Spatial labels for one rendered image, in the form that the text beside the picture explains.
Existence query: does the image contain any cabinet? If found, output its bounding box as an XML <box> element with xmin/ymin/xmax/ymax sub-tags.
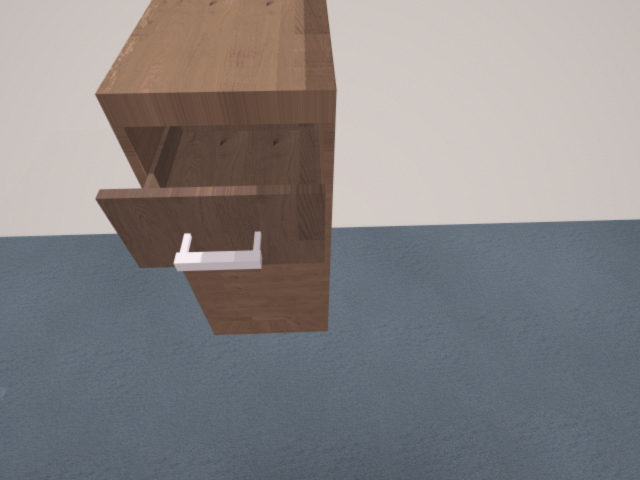
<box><xmin>95</xmin><ymin>0</ymin><xmax>337</xmax><ymax>335</ymax></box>

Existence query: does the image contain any handle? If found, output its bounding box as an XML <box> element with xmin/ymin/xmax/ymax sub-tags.
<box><xmin>174</xmin><ymin>232</ymin><xmax>262</xmax><ymax>271</ymax></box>

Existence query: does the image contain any drawer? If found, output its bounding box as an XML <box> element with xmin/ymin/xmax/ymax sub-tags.
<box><xmin>95</xmin><ymin>123</ymin><xmax>326</xmax><ymax>268</ymax></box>

